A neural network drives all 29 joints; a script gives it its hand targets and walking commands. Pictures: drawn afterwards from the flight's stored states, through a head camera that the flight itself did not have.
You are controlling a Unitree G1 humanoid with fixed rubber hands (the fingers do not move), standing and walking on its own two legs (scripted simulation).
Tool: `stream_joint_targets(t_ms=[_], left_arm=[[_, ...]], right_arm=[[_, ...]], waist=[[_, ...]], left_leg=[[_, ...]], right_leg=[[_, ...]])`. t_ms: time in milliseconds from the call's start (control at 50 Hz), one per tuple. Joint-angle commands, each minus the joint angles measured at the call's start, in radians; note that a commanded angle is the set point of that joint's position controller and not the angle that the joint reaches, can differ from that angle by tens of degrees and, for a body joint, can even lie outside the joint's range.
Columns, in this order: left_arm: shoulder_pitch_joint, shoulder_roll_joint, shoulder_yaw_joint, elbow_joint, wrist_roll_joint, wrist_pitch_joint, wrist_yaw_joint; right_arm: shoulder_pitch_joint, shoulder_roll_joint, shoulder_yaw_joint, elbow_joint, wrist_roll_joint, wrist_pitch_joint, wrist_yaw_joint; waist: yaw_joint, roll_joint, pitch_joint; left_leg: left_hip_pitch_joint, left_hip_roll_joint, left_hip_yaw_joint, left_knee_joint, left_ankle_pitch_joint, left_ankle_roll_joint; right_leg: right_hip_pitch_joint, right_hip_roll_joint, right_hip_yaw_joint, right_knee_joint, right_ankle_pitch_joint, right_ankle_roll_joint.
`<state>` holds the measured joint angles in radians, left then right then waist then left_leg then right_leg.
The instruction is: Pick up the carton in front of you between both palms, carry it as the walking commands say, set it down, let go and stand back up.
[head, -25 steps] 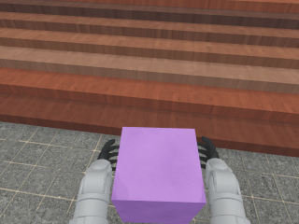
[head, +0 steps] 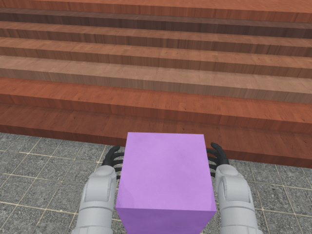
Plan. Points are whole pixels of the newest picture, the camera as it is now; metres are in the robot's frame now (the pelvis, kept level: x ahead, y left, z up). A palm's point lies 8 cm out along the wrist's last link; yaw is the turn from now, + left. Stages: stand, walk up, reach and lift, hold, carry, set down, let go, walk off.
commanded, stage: hold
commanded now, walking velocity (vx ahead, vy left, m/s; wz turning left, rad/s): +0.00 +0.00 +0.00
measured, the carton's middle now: (163, 186) +0.29 +0.00 -0.03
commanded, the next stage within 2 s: carry in 0.04 s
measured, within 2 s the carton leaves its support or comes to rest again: neither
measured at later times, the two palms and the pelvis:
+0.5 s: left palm (115, 133) +0.38 +0.14 +0.09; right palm (219, 132) +0.39 -0.16 +0.09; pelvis +0.11 +0.00 +0.00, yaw -1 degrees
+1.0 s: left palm (142, 80) +0.68 +0.09 +0.09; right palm (216, 82) +0.68 -0.21 +0.09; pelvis +0.40 -0.05 -0.02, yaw -1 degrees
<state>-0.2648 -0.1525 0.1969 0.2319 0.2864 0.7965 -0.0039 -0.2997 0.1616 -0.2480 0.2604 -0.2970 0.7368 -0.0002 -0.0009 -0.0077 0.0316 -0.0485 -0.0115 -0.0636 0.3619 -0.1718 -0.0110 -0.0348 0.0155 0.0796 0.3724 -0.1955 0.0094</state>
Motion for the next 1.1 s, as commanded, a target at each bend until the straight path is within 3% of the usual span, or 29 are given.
stream_joint_targets(t_ms=[0,20,60,80,120,160,180,200,220,240,280,320,440,480,500,520,540,560,600,620,720,820,860,880,900,920,940,1000,1080], left_arm=[[-0.586,-0.903,-0.509,-0.085,-0.272,-0.076,-0.237],[-0.61,-0.903,-0.518,-0.064,-0.286,-0.071,-0.236],[-0.636,-0.906,-0.545,-0.1,-0.307,-0.069,-0.232],[-0.651,-0.912,-0.562,-0.12,-0.317,-0.065,-0.23],[-0.662,-0.915,-0.605,-0.153,-0.354,-0.042,-0.229],[-0.661,-0.912,-0.653,-0.187,-0.402,-0.009,-0.227],[-0.651,-0.91,-0.677,-0.203,-0.428,0.016,-0.224],[-0.626,-0.892,-0.686,-0.225,-0.434,0.042,-0.214],[-0.601,-0.871,-0.69,-0.242,-0.437,0.071,-0.203],[-0.585,-0.852,-0.7,-0.267,-0.448,0.103,-0.191],[-0.607,-0.814,-0.714,-0.354,-0.469,0.163,-0.169],[-0.592,-0.811,-0.734,-0.43,-0.497,0.214,-0.156],[-0.418,-0.824,-0.775,-0.567,-0.546,0.344,-0.148],[-0.386,-0.84,-0.792,-0.598,-0.563,0.375,-0.155],[-0.376,-0.837,-0.796,-0.617,-0.573,0.386,-0.16],[-0.379,-0.831,-0.799,-0.643,-0.585,0.402,-0.167],[-0.449,-0.817,-0.807,-0.677,-0.605,0.419,-0.17],[-0.509,-0.817,-0.821,-0.695,-0.628,0.429,-0.173],[-0.529,-0.826,-0.819,-0.702,-0.653,0.437,-0.178],[-0.527,-0.827,-0.815,-0.697,-0.653,0.439,-0.176],[-0.417,-0.833,-0.785,-0.629,-0.594,0.445,-0.152],[-0.43,-0.822,-0.772,-0.651,-0.57,0.443,-0.143],[-0.461,-0.804,-0.767,-0.694,-0.58,0.448,-0.139],[-0.462,-0.791,-0.76,-0.705,-0.582,0.453,-0.137],[-0.448,-0.759,-0.744,-0.708,-0.566,0.458,-0.133],[-0.449,-0.752,-0.732,-0.706,-0.56,0.459,-0.13],[-0.474,-0.755,-0.733,-0.735,-0.576,0.465,-0.126],[-0.657,-0.747,-0.766,-0.815,-0.617,0.468,-0.111],[-0.766,-0.672,-0.774,-0.761,-0.659,0.499,-0.107]], right_arm=[[-0.453,0.941,0.513,0.025,0.256,-0.011,0.257],[-0.469,0.933,0.531,0.03,0.263,-0.007,0.255],[-0.466,0.939,0.548,0.009,0.28,-0.001,0.245],[-0.476,0.94,0.562,-0.011,0.29,0.004,0.239],[-0.44,0.944,0.592,-0.049,0.303,0.027,0.219],[-0.436,0.928,0.631,-0.122,0.324,0.068,0.198],[-0.44,0.914,0.658,-0.159,0.347,0.097,0.188],[-0.463,0.907,0.693,-0.207,0.374,0.13,0.182],[-0.484,0.905,0.728,-0.241,0.405,0.162,0.179],[-0.505,0.895,0.762,-0.265,0.436,0.191,0.18],[-0.525,0.906,0.809,-0.295,0.509,0.249,0.182],[-0.503,0.91,0.841,-0.332,0.553,0.295,0.176],[-0.334,0.896,0.848,-0.469,0.585,0.411,0.154],[-0.274,0.883,0.835,-0.502,0.569,0.437,0.151],[-0.246,0.878,0.83,-0.518,0.563,0.449,0.15],[-0.211,0.852,0.819,-0.532,0.541,0.456,0.146],[-0.225,0.871,0.813,-0.509,0.529,0.46,0.143],[-0.273,0.881,0.817,-0.551,0.542,0.465,0.14],[-0.336,0.892,0.818,-0.605,0.569,0.478,0.134],[-0.36,0.894,0.825,-0.617,0.58,0.483,0.133],[-0.321,0.882,0.839,-0.583,0.612,0.505,0.148],[-0.343,0.866,0.847,-0.598,0.621,0.505,0.164],[-0.388,0.846,0.849,-0.648,0.629,0.51,0.16],[-0.39,0.822,0.844,-0.664,0.629,0.517,0.156],[-0.41,0.797,0.846,-0.696,0.633,0.53,0.152],[-0.448,0.797,0.849,-0.732,0.645,0.543,0.148],[-0.464,0.788,0.848,-0.734,0.642,0.548,0.146],[-0.584,0.774,0.843,-0.759,0.658,0.545,0.133],[-0.638,0.701,0.806,-0.677,0.62,0.561,0.094]], waist=[[-0.001,0.002,-0.208],[0.002,0.076,-0.254],[-0.006,0.099,-0.226],[-0.01,0.14,-0.221],[-0.004,0.185,-0.274],[0.005,0.125,-0.323],[0.006,0.058,-0.333],[0.02,-0.154,-0.318],[0.028,-0.276,-0.247],[0.026,-0.194,-0.213],[0.023,-0.089,-0.251],[0.026,-0.116,-0.302],[0.034,-0.146,-0.321],[0.015,-0.081,-0.358],[-0.002,-0.027,-0.399],[-0.021,0.173,-0.429],[-0.03,0.317,-0.398],[-0.028,0.223,-0.372],[-0.023,0.073,-0.349],[-0.02,0.063,-0.337],[-0.015,0.115,-0.311],[-0.019,0.167,-0.254],[-0.002,0.122,-0.29],[0.012,0.075,-0.358],[0.036,-0.114,-0.427],[0.045,-0.32,-0.452],[0.042,-0.258,-0.442],[0.03,-0.043,-0.448],[0.037,-0.084,-0.443]], left_leg=[[0.066,-0.074,0.003,-0.048,0.023,0.013],[-0.049,0.109,-0.004,-0.004,-0.181,0.017],[-0.148,0.136,-0.088,-0.091,-0.62,0.041],[-0.154,0.177,-0.133,-0.129,-0.65,0.061],[-0.18,0.251,-0.198,-0.171,-0.509,0.105],[-0.252,0.195,-0.097,-0.085,-0.455,0.092],[-0.342,0.15,-0.031,0.032,-0.474,0.074],[-0.479,0.053,0.111,0.264,-0.428,0.016],[-0.64,0.033,0.161,0.433,-0.326,-0.005],[-0.682,0.088,0.105,0.489,-0.287,0.005],[-0.679,0.104,0.106,0.479,-0.229,0.002],[-0.615,0.081,0.157,0.392,-0.161,-0.011],[-0.397,0.025,0.274,0.081,-0.068,-0.014],[-0.085,0.016,0.311,0.0,0.0,-0.002],[0.129,0.095,0.224,0.005,-0.046,0.027],[0.301,0.316,-0.113,-0.092,-0.285,0.114],[0.355,0.478,-0.41,-0.149,-0.326,0.231],[0.29,0.498,-0.419,-0.143,-0.291,0.263],[0.163,0.444,-0.278,-0.179,-0.301,0.218],[0.111,0.418,-0.2,-0.21,-0.313,0.189],[0.036,0.3,0.087,-0.21,-0.05,0.137],[0.005,0.266,0.192,-0.133,0.059,0.095],[-0.071,0.221,0.271,0.059,0.161,0.065],[-0.162,0.185,0.303,0.247,0.193,0.038],[-0.353,0.12,0.305,0.531,0.022,-0.017],[-0.621,0.015,0.233,0.776,-0.31,-0.037],[-0.697,0.066,0.116,0.902,-0.323,-0.001],[-0.686,0.153,0.058,0.859,-0.18,0.047],[-0.634,0.124,0.113,0.672,-0.105,0.043]], right_leg=[[-0.045,0.068,-0.012,-0.071,0.043,-0.006],[-0.163,-0.089,-0.001,0.012,-0.148,-0.003],[-0.274,-0.035,-0.035,0.069,-0.468,-0.002],[-0.306,-0.003,-0.093,0.166,-0.4,0.009],[-0.271,-0.004,-0.16,0.272,-0.216,0.018],[-0.127,-0.005,-0.175,0.081,-0.193,0.001],[-0.009,-0.032,-0.13,-0.023,-0.221,-0.005],[0.021,-0.197,0.147,-0.156,-0.455,-0.058],[0.048,-0.357,0.4,-0.257,-0.586,-0.132],[0.018,-0.398,0.448,-0.286,-0.562,-0.178],[0.042,-0.373,0.32,-0.266,-0.396,-0.178],[0.068,-0.29,0.136,-0.235,-0.2,-0.141],[0.018,-0.238,-0.022,-0.128,-0.035,-0.142],[-0.16,-0.202,-0.096,0.03,-0.024,-0.11],[-0.32,-0.178,-0.138,0.172,-0.033,-0.078],[-0.559,-0.108,-0.222,0.431,-0.165,-0.019],[-0.78,-0.034,-0.22,0.59,-0.326,-0.011],[-0.814,-0.098,-0.13,0.708,-0.336,-0.028],[-0.789,-0.153,-0.106,0.729,-0.266,-0.038],[-0.759,-0.163,-0.112,0.66,-0.217,-0.032],[-0.584,-0.111,-0.219,0.326,-0.008,0.006],[-0.41,-0.072,-0.305,0.138,0.112,-0.013],[-0.186,-0.03,-0.366,0.099,0.062,-0.028],[0.017,-0.046,-0.335,0.109,0.002,-0.037],[0.18,-0.278,0.042,-0.019,-0.22,-0.106],[0.327,-0.456,0.4,-0.136,-0.241,-0.232],[0.303,-0.469,0.404,-0.146,-0.121,-0.249],[0.187,-0.382,0.152,-0.101,0.103,-0.187],[0.119,-0.324,-0.032,-0.125,0.137,-0.18]])
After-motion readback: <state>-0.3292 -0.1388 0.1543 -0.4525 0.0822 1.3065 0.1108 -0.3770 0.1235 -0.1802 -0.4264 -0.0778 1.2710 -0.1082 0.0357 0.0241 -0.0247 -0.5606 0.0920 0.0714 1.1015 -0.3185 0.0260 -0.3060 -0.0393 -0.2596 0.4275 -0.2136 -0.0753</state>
